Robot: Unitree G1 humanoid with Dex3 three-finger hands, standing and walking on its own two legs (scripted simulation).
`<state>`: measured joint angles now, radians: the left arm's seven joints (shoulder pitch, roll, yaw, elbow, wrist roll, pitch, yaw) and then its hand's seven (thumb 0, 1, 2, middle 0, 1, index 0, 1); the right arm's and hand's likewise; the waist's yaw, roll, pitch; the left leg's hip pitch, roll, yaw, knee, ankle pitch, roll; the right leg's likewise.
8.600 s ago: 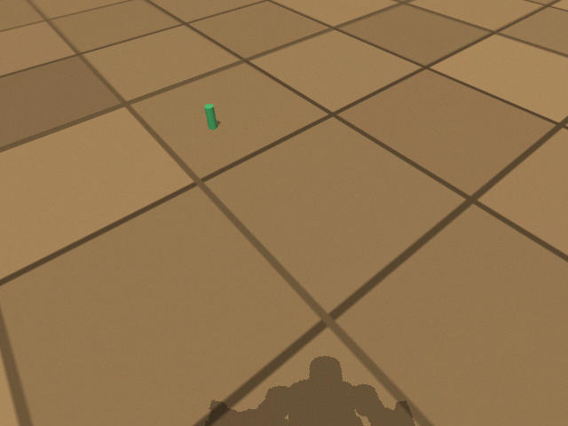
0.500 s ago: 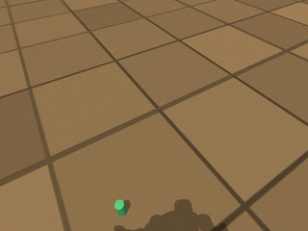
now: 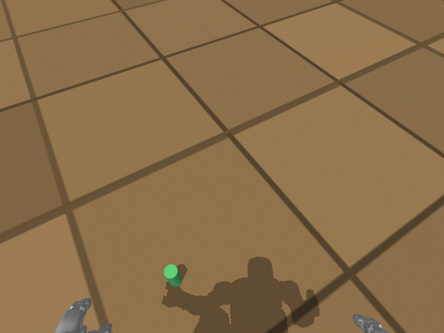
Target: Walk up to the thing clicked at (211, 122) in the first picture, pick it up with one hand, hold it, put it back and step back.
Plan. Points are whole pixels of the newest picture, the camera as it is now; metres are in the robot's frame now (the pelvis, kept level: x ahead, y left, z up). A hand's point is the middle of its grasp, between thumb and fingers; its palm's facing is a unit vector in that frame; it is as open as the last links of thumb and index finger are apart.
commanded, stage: go down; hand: left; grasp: from the side
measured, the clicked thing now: (173, 276) +0.40 +0.21 -0.70
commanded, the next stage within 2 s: none
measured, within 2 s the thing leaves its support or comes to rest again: neither
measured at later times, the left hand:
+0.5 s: hand (97, 326) +0.17 +0.27 -0.18, palm faces +0.04 -0.94 -0.34, open 17.1 cm
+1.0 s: hand out of the picture +0.15 +0.28 -0.19, palm faces +0.07 -0.94 -0.33, open 17.3 cm
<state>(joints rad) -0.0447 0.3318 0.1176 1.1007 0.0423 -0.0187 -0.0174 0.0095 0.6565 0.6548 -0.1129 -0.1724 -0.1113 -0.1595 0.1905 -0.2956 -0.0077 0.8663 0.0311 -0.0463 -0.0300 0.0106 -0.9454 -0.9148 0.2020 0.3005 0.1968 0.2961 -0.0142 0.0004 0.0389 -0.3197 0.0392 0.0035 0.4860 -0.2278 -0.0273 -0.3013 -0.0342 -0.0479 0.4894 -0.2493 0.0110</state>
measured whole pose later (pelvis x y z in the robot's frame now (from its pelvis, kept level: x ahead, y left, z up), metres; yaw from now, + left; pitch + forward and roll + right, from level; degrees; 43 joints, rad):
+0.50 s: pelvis +0.01 +0.02 -0.05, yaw +0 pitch +13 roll -2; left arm 0.21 0.32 0.19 0.54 0.05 0.22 -0.05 0.00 -0.50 0.10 -0.08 -0.15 -0.08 -0.14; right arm 0.24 -0.25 -0.02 0.61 0.02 -0.12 -0.05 0.01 -0.85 -0.89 0.20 0.30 0.20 0.30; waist -0.03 0.01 -0.10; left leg -0.71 0.04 -0.01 0.95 -0.47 -0.01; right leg -0.67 -0.04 -0.04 0.91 -0.46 0.03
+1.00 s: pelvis +0.00 +0.02 -0.09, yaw +0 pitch +17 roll -3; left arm 0.35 0.35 0.24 0.28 0.00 0.29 -0.07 0.00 -0.54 0.08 -0.08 -0.09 -0.07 -0.09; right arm 0.24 -0.22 0.00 0.53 0.00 -0.17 -0.09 0.02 -0.87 -0.89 0.21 0.30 0.20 0.30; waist -0.05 0.02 -0.14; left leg -0.94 0.05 -0.04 1.17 -0.54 -0.01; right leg -0.87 -0.03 -0.06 1.11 -0.54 0.03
